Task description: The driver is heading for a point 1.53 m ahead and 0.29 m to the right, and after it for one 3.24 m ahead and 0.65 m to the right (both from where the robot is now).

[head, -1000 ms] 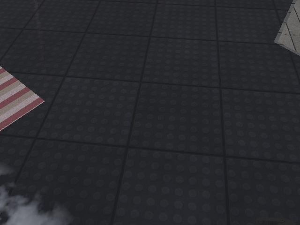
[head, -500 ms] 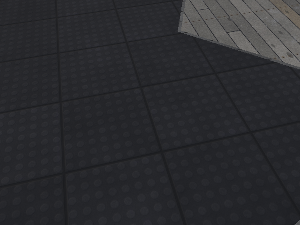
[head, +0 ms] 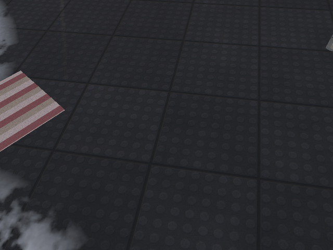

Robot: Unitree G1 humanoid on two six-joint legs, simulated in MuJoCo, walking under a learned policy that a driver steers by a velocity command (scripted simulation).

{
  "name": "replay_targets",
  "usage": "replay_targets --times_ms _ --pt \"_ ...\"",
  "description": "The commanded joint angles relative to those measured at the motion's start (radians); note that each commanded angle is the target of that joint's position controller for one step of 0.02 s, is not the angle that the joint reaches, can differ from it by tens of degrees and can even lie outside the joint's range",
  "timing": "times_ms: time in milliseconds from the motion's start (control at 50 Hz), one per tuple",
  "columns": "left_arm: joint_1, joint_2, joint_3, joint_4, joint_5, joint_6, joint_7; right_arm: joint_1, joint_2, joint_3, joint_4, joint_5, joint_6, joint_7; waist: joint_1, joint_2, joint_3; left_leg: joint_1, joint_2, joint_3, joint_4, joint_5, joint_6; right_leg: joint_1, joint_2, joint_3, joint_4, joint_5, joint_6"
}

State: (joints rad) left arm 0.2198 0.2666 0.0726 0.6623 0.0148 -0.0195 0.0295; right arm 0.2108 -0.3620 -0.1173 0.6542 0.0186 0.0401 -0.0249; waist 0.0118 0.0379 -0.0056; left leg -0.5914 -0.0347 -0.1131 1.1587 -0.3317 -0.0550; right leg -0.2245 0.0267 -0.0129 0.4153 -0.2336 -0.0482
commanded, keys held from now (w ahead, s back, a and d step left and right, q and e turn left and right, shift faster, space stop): w+shift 0.02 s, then w+e+shift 0.28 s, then e+shift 0.36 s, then shift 0.08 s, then q+shift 0.26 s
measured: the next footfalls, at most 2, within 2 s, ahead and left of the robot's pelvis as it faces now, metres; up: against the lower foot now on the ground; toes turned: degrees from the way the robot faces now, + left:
left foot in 0.30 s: +0.14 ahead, +0.17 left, +0.00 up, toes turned -4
right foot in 0.68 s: +0.38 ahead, -0.11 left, +0.00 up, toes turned -26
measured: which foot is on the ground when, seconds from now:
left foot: up 0.00-0.28, down 0.30-0.68, up 0.70-1.00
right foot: down 0.00-0.28, up 0.30-0.66, down 0.68-1.00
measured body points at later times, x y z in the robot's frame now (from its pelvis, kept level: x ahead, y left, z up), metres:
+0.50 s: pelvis +0.16 +0.05 +0.00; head +0.18 +0.06 +0.44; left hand +0.33 +0.31 -0.12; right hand +0.18 -0.24 -0.11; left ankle +0.10 +0.17 -0.74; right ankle +0.18 -0.09 -0.66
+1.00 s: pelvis +0.31 +0.00 -0.01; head +0.34 -0.02 +0.44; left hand +0.58 +0.15 -0.10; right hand +0.32 -0.30 -0.13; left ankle +0.41 +0.14 -0.69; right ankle +0.34 -0.09 -0.74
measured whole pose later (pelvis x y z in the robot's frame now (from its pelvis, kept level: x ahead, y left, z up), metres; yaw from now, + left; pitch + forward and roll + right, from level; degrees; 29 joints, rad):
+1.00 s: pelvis +0.31 +0.00 -0.01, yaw -23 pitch +0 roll -1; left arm 0.10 0.23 0.02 0.66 0.03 -0.01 0.01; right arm 0.19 -0.30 -0.03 0.74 0.02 0.03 -0.03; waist -0.01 0.04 0.08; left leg -0.54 0.11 -0.04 0.97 -0.35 -0.09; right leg -0.32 0.06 -0.10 0.44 -0.13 -0.09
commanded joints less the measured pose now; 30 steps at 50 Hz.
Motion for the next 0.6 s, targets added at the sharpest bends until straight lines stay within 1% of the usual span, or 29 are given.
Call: replay_targets --times_ms 20,40,80,120,140,160,180,200,220,240,260,280,300,320,340,360,380,400,420,440,460,480,500,520,540,560,580,600 --pt "0.058 0.143 0.028 -0.050 -0.005 -0.041 0.001 -0.039 -0.036 0.005 -0.080 0.006 -0.037 0.011 0.037 -0.156 0.003 -0.243 0.054 0.007 0.051 0.079 -0.001 0.176 -0.267 0.342 -0.266 -0.418 -0.129" --pt "0.109 0.138 0.026 -0.031 -0.004 -0.051 -0.005 -0.065 -0.021 0.014 -0.084 0.003 -0.051 0.011 0.054 -0.141 0.022 -0.256 0.057 -0.010 -0.004 0.090 0.005 0.191 -0.275 0.365 -0.279 -0.415 -0.145" --pt "0.139 0.148 0.025 -0.017 -0.016 -0.060 -0.012 -0.110 -0.014 0.022 -0.100 -0.006 -0.082 0.014 0.050 -0.138 0.044 -0.257 0.095 0.033 -0.130 0.117 0.013 0.211 -0.283 0.389 -0.299 -0.353 -0.170" --pt "0.136 0.162 0.028 -0.020 -0.028 -0.061 -0.017 -0.151 0.000 0.033 -0.105 -0.006 -0.110 0.019 0.056 -0.161 0.051 -0.146 0.094 0.068 -0.296 0.126 0.009 0.148 -0.260 0.358 -0.307 -0.264 -0.171" --pt "0.135 0.174 0.031 -0.020 -0.033 -0.060 -0.018 -0.168 0.010 0.038 -0.107 0.000 -0.122 0.023 0.057 -0.177 0.056 -0.070 0.078 0.081 -0.378 0.118 0.005 0.099 -0.245 0.336 -0.304 -0.230 -0.168" --pt "0.177 0.198 0.039 0.023 0.021 -0.047 -0.043 -0.160 0.007 0.046 -0.086 -0.094 -0.074 0.068 0.059 -0.144 0.044 0.021 0.029 0.152 -0.433 0.052 0.002 0.055 -0.188 0.279 -0.292 -0.251 -0.143" --pt "0.174 0.204 0.044 0.026 0.023 -0.038 -0.055 -0.152 0.025 0.048 -0.090 -0.081 -0.060 0.087 0.056 -0.214 0.061 0.099 0.011 0.168 -0.491 0.014 0.003 -0.005 -0.169 0.264 -0.286 -0.255 -0.139" --pt "0.170 0.202 0.045 0.030 0.018 -0.031 -0.061 -0.152 0.020 0.050 -0.094 -0.064 -0.057 0.091 0.050 -0.242 0.068 0.168 -0.002 0.173 -0.539 -0.017 0.007 -0.050 -0.168 0.273 -0.275 -0.264 -0.143" --pt "0.165 0.196 0.045 0.033 0.011 -0.025 -0.064 -0.148 0.016 0.050 -0.099 -0.054 -0.060 0.086 0.037 -0.247 0.074 0.235 -0.007 0.172 -0.589 -0.022 0.014 -0.088 -0.178 0.294 -0.256 -0.272 -0.150" --pt "0.142 0.187 0.044 0.032 0.003 -0.020 -0.063 -0.109 0.017 0.051 -0.090 -0.046 -0.069 0.074 0.003 -0.226 0.070 0.335 0.000 0.156 -0.665 0.052 0.028 -0.132 -0.183 0.315 -0.222 -0.263 -0.146" --pt "0.118 0.173 0.042 0.030 -0.003 -0.017 -0.058 -0.033 0.006 0.048 -0.065 -0.045 -0.082 0.055 -0.048 -0.167 0.051 0.495 0.013 0.143 -0.751 0.121 0.047 -0.211 -0.164 0.308 -0.150 -0.247 -0.129" --pt "0.094 0.138 0.036 0.021 -0.006 -0.024 -0.055 0.099 -0.032 0.036 -0.025 -0.052 -0.100 0.032 -0.109 -0.093 -0.013 0.739 0.055 0.107 -0.739 0.095 0.059 -0.356 -0.109 0.272 -0.008 -0.244 -0.100" --pt "0.048 0.046 0.009 -0.016 -0.012 -0.037 -0.055 0.277 -0.115 0.019 -0.007 -0.074 -0.113 0.013 -0.205 0.104 -0.129 0.930 0.307 -0.170 -0.836 -0.230 0.077 -0.488 -0.001 0.151 0.347 -0.299 -0.065" --pt "0.041 0.013 -0.003 -0.066 -0.025 -0.045 -0.047 0.293 -0.237 -0.007 -0.004 -0.094 -0.105 -0.001 -0.180 0.240 -0.131 0.908 0.514 -0.510 -0.977 -0.457 0.146 -0.685 0.056 0.070 0.578 -0.305 -0.051" --pt "0.037 0.080 0.009 -0.051 0.000 -0.032 -0.045 0.242 -0.173 0.004 -0.010 -0.090 -0.107 -0.006 -0.147 0.113 -0.074 0.794 0.512 -0.514 -0.978 -0.447 0.185 -0.680 -0.024 0.114 0.705 -0.240 -0.055" --pt "0.048 0.105 0.021 -0.024 0.007 -0.023 -0.056 0.173 -0.085 0.033 -0.014 -0.081 -0.112 -0.002 -0.096 0.060 -0.006 0.718 0.439 -0.354 -0.972 -0.296 0.174 -0.651 -0.054 0.102 0.729 -0.183 -0.044" --pt "0.110 0.110 0.030 -0.013 -0.088 -0.031 -0.037 0.118 -0.015 0.039 -0.025 0.000 -0.135 -0.002 -0.072 0.130 0.026 0.753 0.370 -0.223 -0.934 -0.033 0.177 -0.695 -0.114 0.149 0.791 -0.097 -0.007" --pt "0.100 0.118 0.031 -0.006 -0.086 -0.028 -0.034 0.067 0.019 0.050 -0.019 0.000 -0.136 -0.001 -0.052 0.149 0.040 0.717 0.332 -0.102 -0.919 0.187 0.159 -0.691 -0.129 0.138 0.798 -0.044 0.015" --pt "0.089 0.116 0.035 -0.013 -0.068 -0.018 -0.037 0.032 0.036 0.053 -0.019 -0.015 -0.137 -0.003 -0.028 0.146 0.060 0.659 0.304 0.003 -0.909 0.398 0.144 -0.657 -0.142 0.117 0.807 -0.013 0.037" --pt "0.076 0.099 0.031 -0.024 -0.053 -0.009 -0.040 0.012 0.031 0.049 -0.016 -0.026 -0.137 -0.007 -0.017 0.129 0.061 0.605 0.294 0.073 -0.907 0.546 0.144 -0.626 -0.142 0.081 0.828 0.015 0.059" --pt "0.064 0.080 0.024 -0.038 -0.043 -0.002 -0.045 -0.011 0.017 0.043 -0.012 -0.032 -0.134 -0.011 -0.004 0.106 0.071 0.554 0.286 0.129 -0.920 0.607 0.152 -0.602 -0.142 0.056 0.811 0.041 0.081" --pt "0.039 0.063 0.016 -0.056 -0.040 0.003 -0.048 -0.037 0.003 0.038 -0.006 -0.034 -0.129 -0.015 0.001 0.096 0.097 0.501 0.277 0.179 -0.940 0.618 0.159 -0.578 -0.143 0.036 0.750 0.072 0.101" --pt "0.006 0.055 0.009 -0.074 -0.039 0.005 -0.053 -0.058 -0.011 0.034 -0.001 -0.033 -0.124 -0.019 0.001 0.086 0.117 0.455 0.262 0.225 -0.948 0.610 0.160 -0.537 -0.141 0.015 0.657 0.114 0.113" --pt "-0.018 0.043 0.002 -0.084 -0.039 0.005 -0.061 -0.072 -0.028 0.030 0.004 -0.029 -0.117 -0.023 -0.002 0.073 0.122 0.424 0.240 0.273 -0.940 0.600 0.152 -0.474 -0.134 -0.007 0.550 0.169 0.112" --pt "-0.042 0.033 -0.003 -0.091 -0.036 0.005 -0.071 -0.070 -0.048 0.024 0.012 -0.024 -0.111 -0.026 -0.012 0.061 0.114 0.415 0.229 0.307 -0.921 0.619 0.145 -0.410 -0.122 -0.032 0.450 0.216 0.102" --pt "-0.062 0.033 -0.004 -0.098 -0.032 0.005 -0.083 -0.053 -0.071 0.018 0.023 -0.017 -0.108 -0.029 -0.023 0.051 0.096 0.438 0.240 0.320 -0.896 0.677 0.143 -0.367 -0.105 -0.058 0.384 0.242 0.087" --pt "-0.058 0.048 0.001 -0.100 -0.031 0.007 -0.094 -0.046 -0.094 0.011 0.031 -0.009 -0.104 -0.029 -0.018 0.050 0.071 0.478 0.255 0.326 -0.859 0.762 0.140 -0.332 -0.088 -0.078 0.347 0.239 0.068" --pt "-0.038 0.071 0.010 -0.097 -0.033 0.013 -0.101 -0.051 -0.113 0.005 0.033 0.003 -0.101 -0.027 -0.002 0.054 0.044 0.515 0.266 0.332 -0.806 0.867 0.136 -0.293 -0.066 -0.096 0.322 0.218 0.043"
